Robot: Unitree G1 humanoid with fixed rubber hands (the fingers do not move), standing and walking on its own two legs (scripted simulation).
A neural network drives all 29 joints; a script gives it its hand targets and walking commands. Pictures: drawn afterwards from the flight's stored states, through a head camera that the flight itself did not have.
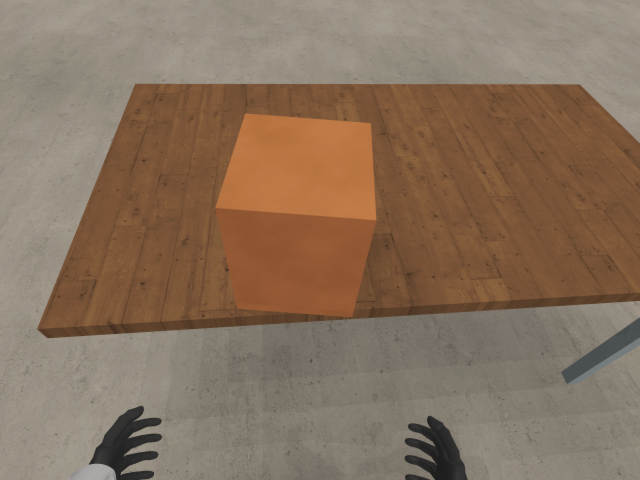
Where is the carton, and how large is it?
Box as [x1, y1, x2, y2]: [215, 113, 375, 316]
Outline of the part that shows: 245,113 215,207 237,308 351,316 375,223 370,123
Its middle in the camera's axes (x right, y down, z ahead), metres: -0.03 -0.03 +0.64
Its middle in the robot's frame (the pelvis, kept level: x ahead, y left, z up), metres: +0.49 +0.03 +0.00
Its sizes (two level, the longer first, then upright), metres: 0.210 0.200 0.250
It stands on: a table, 0.65 m high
